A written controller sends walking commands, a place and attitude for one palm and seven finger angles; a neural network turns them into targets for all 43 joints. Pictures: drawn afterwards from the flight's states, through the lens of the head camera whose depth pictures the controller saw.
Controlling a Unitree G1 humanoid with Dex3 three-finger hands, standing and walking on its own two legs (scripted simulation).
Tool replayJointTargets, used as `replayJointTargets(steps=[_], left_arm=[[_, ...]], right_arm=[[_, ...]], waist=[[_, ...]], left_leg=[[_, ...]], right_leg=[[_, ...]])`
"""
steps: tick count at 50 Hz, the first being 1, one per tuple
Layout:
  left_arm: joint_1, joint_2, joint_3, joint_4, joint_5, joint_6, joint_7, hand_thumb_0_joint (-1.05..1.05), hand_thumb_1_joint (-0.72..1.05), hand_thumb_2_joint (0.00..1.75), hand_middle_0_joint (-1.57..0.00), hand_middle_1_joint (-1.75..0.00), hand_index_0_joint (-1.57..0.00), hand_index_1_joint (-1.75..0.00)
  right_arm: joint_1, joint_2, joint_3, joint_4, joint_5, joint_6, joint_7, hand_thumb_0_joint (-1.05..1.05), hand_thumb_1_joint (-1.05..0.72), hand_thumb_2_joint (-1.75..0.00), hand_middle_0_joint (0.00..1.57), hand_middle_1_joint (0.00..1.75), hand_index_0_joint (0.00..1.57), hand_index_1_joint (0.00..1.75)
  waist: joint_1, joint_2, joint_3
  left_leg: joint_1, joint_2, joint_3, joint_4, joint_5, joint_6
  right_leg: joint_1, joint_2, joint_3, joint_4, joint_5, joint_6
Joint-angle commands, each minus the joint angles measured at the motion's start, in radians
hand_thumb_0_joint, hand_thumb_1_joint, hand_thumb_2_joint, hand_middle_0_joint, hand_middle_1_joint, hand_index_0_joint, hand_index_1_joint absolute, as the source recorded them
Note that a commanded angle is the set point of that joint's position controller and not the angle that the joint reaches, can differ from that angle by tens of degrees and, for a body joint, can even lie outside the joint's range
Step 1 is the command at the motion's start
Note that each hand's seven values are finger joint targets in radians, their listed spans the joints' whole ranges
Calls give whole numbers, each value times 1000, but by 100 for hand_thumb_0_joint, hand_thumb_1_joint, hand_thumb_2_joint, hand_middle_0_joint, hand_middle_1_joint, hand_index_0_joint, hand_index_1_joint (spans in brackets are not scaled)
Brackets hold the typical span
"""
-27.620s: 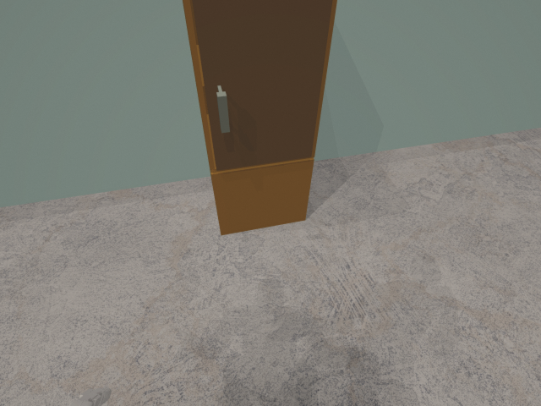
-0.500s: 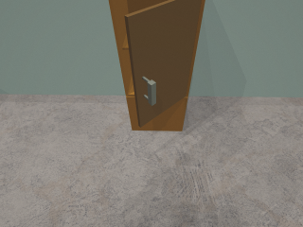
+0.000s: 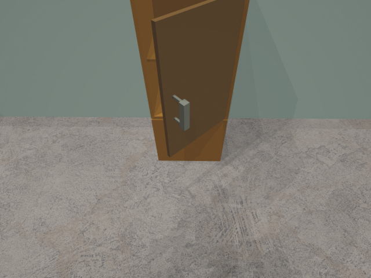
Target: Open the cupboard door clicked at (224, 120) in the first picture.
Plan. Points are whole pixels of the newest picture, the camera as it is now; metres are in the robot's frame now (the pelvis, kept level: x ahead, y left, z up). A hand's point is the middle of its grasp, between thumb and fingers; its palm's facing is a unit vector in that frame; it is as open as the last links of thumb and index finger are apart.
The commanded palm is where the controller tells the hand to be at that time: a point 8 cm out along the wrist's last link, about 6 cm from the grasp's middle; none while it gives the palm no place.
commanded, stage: walk to a spot facing it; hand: left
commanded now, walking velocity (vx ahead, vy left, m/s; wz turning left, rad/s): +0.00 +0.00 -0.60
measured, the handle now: (180, 112) +0.67 +0.06 -0.08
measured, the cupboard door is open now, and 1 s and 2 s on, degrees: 43 43 43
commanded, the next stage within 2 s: none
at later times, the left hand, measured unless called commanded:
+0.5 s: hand out of the picture +0.09 +0.18 -0.18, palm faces -0.16 -0.94 -0.30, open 7.4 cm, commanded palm none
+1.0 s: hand (133, 271) +0.17 +0.15 -0.17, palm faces -0.42 -0.88 -0.23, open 7.4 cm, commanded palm none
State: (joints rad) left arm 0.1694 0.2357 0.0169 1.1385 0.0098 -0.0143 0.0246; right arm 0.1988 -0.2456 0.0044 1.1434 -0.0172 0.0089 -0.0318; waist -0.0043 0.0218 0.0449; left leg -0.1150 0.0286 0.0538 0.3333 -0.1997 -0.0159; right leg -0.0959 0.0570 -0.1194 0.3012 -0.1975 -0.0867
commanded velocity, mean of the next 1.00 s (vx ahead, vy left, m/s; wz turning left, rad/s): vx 0.00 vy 0.00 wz -0.60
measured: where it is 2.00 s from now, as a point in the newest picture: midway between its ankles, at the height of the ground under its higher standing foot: outside the picture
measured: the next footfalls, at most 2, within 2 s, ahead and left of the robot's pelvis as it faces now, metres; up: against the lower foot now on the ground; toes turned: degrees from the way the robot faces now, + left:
left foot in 0.80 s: +0.07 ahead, +0.11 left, +0.00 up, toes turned -24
right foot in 1.12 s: -0.05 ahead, -0.14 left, +0.00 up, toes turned -37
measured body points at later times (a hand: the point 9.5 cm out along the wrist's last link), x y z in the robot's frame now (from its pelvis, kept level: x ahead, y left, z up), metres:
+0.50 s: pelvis -0.02 -0.02 -0.02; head +0.03 -0.05 +0.42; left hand +0.10 +0.23 -0.15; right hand -0.04 -0.27 -0.19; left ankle -0.02 +0.13 -0.71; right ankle -0.04 -0.11 -0.75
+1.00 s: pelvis -0.01 +0.00 -0.01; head +0.05 -0.02 +0.44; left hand +0.19 +0.20 -0.16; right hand -0.05 -0.27 -0.14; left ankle +0.04 +0.13 -0.75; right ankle -0.08 -0.11 -0.68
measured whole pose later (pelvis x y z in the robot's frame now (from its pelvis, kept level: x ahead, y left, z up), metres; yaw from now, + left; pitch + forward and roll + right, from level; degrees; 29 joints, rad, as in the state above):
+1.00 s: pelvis -0.01 +0.00 -0.01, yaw -29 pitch +2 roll -1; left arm 0.15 0.27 0.10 0.90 0.02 0.06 -0.03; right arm 0.17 -0.20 -0.02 0.90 -0.04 0.01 -0.04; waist 0.03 -0.02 0.11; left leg -0.23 0.10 0.05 0.50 -0.29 -0.04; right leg -0.50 0.01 0.00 1.02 -0.46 0.05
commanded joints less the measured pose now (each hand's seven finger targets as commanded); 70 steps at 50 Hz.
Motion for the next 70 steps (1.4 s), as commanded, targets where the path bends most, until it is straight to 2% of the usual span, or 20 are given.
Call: replayJointTargets(steps=[1,9,13,15,20,22,24,28,37,38,40,41,42,46,51,54,56,58,65,70], left_arm=[[47,121,30,-40,0,13,11,0,90,90,-20,-30,-20,-30],[34,126,64,-131,10,44,-9,0,90,90,-20,-30,-20,-30],[3,83,70,-191,13,62,-27,0,90,90,-20,-30,-20,-30],[-10,76,79,-212,15,70,-32,0,90,90,-20,-30,-20,-30],[129,70,89,-188,15,55,-42,0,90,90,-20,-30,-20,-30],[183,245,120,-184,24,39,-15,0,90,90,-20,-30,-20,-30],[148,231,119,-206,11,39,-4,0,90,90,-20,-30,-20,-30],[65,177,108,-243,18,32,4,0,90,90,-20,-30,-20,-30],[36,187,113,-260,19,45,-8,0,90,90,-20,-30,-20,-30],[13,165,107,-268,13,47,-8,0,90,90,-20,-30,-20,-30],[6,90,86,-313,0,48,-28,0,90,90,-20,-30,-20,-30],[-35,129,92,-320,10,51,-34,0,90,90,-20,-30,-20,-30],[6,119,100,-334,13,46,-43,0,90,90,-20,-30,-20,-30],[-3,88,92,-305,10,63,-60,0,90,90,-20,-30,-20,-30],[-54,72,75,-329,8,54,-73,0,90,90,-20,-30,-20,-30],[54,117,84,-295,8,40,-68,0,90,90,-20,-30,-20,-30],[198,317,126,-251,18,28,-33,0,90,90,-20,-30,-20,-30],[146,264,116,-263,9,36,-15,0,90,90,-20,-30,-20,-30],[45,215,101,-296,16,35,-5,0,90,90,-20,-30,-20,-30],[17,210,106,-302,20,36,-22,0,90,90,-20,-30,-20,-30]], right_arm=[[92,-67,-20,-30,-2,5,-15,0,-90,-90,20,30,20,30],[93,-103,-59,-108,-5,13,-25,0,-90,-90,20,30,20,30],[104,-152,-79,-132,-16,-2,-32,0,-90,-90,20,30,20,30],[90,-146,-80,-152,-20,-9,-35,0,-90,-90,20,30,20,30],[-12,-171,-94,-194,-13,-2,-23,0,-90,-90,20,30,20,30],[-50,-68,-85,-258,6,10,-9,0,-90,-90,20,30,20,30],[-66,-76,-89,-264,5,21,3,0,-90,-90,20,30,20,30],[-81,-51,-83,-262,8,21,1,0,-90,-90,20,30,20,30],[-29,-58,-81,-282,22,1,-11,0,-90,-90,20,30,20,30],[21,-79,-84,-265,21,-8,-16,0,-90,-90,20,30,20,30],[64,-237,-111,-279,-8,-21,-27,0,-90,-90,20,30,20,30],[56,-234,-102,-286,-16,-14,-30,0,-90,-90,20,30,20,30],[-14,-215,-94,-323,-21,-13,-33,0,-90,-90,20,30,20,30],[-21,-152,-76,-324,-22,-20,-26,0,-90,-90,20,30,20,30],[40,-187,-92,-301,-21,-12,-14,0,-90,-90,20,30,20,30],[24,-202,-101,-308,-8,-6,-4,0,-90,-90,20,30,20,30],[-55,-83,-74,-381,10,-3,2,0,-90,-90,20,30,20,30],[-59,-107,-75,-363,16,8,-6,0,-90,-90,20,30,20,30],[-48,-62,-73,-314,13,18,8,0,-90,-90,20,30,20,30],[-5,-69,-77,-321,7,-4,15,0,-90,-90,20,30,20,30]], waist=[[-5,-35,-15],[-12,19,-13],[-13,184,-7],[-3,136,-16],[75,16,-57],[101,-430,-18],[75,-177,10],[26,-148,-65],[-10,-160,-98],[-38,-107,-116],[-47,325,-96],[-52,206,-53],[2,112,-30],[16,180,-54],[-18,210,-87],[38,133,-118],[117,-394,-155],[89,-289,-103],[27,-144,-116],[9,-183,-65]], left_leg=[[-28,101,-31,32,111,19],[-30,168,-33,70,57,45],[1,387,-190,-64,208,195],[-3,415,-173,-44,282,219],[-123,266,51,220,196,71],[-427,11,102,663,-445,-38],[-461,54,-40,814,-367,-28],[-402,41,-59,751,-251,-45],[-126,-21,-60,235,-116,-30],[25,10,-67,90,-37,-24],[130,443,-487,-94,102,143],[3,478,-473,-67,185,213],[-97,445,-378,-54,192,223],[-15,265,-102,51,504,135],[15,269,-27,99,447,115],[-90,238,32,287,346,39],[-484,23,90,741,-470,-58],[-537,82,-74,864,-388,-42],[-357,27,-25,609,-217,-65],[-199,-6,-12,360,-204,-45]], right_leg=[[-12,-200,201,-8,292,56],[-171,-147,237,147,206,16],[-333,-49,132,558,-305,59],[-364,-80,165,671,-359,65],[-80,-77,83,240,-38,69],[-1,-420,646,-24,391,-96],[-56,-404,589,0,258,-171],[-61,-281,487,71,371,-125],[-164,-199,553,137,305,-57],[-257,-155,514,188,233,-11],[-530,29,212,571,-417,110],[-502,-23,226,741,-417,121],[-468,-53,187,816,-369,135],[-470,-63,130,828,-274,147],[-320,-50,32,493,-246,128],[-52,-46,35,171,10,90],[182,-450,587,76,697,-108],[98,-404,526,66,448,-170],[-30,-257,440,98,401,-112],[-176,-224,533,36,-154,-98]])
